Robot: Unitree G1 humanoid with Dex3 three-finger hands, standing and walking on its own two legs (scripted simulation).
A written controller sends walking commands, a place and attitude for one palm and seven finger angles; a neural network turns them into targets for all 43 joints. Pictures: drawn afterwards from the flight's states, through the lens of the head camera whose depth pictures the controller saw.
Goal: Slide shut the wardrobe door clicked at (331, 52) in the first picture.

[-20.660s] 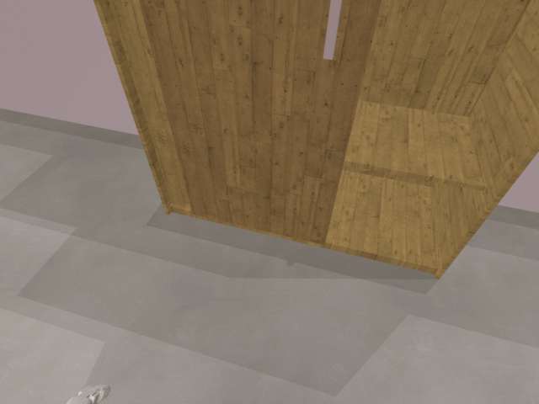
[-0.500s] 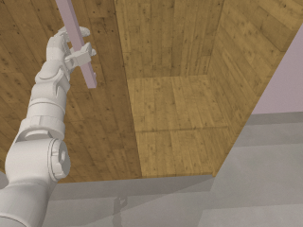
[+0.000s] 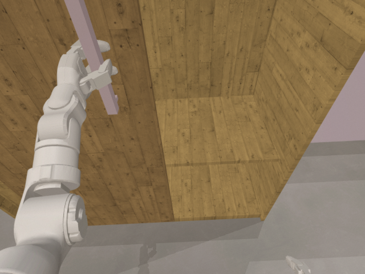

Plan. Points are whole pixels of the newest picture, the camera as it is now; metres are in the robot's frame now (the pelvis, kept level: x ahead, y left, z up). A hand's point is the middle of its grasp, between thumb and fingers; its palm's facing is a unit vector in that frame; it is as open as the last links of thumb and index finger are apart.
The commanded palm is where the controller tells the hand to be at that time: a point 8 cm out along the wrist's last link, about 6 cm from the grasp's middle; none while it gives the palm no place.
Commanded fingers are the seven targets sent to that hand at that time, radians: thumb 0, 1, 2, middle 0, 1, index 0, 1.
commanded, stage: tug the door sideways, standing still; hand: left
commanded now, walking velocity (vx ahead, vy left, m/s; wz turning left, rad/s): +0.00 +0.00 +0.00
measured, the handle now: (98, 59) +0.50 +0.18 +0.25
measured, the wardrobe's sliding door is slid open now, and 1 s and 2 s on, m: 0.48 0.48 0.42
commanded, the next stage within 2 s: step sideways, sliding the door along in 0.82 s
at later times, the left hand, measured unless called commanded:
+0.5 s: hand (109, 74) +0.45 +0.15 +0.24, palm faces +0.15 -0.99 -0.04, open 5.9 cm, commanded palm +0.43 +0.14 +0.23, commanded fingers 0.00 0.90 0.90 -0.45 -1.40 -0.45 -1.40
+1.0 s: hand (108, 74) +0.45 +0.15 +0.24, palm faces +0.13 -0.98 -0.11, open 6.2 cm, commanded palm +0.43 +0.18 +0.24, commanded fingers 0.00 0.90 0.90 -0.45 -1.40 -0.45 -1.40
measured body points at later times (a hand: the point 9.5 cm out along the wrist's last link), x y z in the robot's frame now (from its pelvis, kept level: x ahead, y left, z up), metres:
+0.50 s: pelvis -0.01 +0.01 +0.00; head +0.01 -0.01 +0.45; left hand +0.43 +0.20 +0.24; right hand +0.12 -0.22 -0.13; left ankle -0.03 +0.10 -0.74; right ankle -0.03 -0.10 -0.74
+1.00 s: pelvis -0.01 +0.01 +0.00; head +0.01 -0.01 +0.44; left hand +0.44 +0.20 +0.24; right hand +0.12 -0.22 -0.13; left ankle -0.03 +0.10 -0.74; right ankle -0.03 -0.10 -0.74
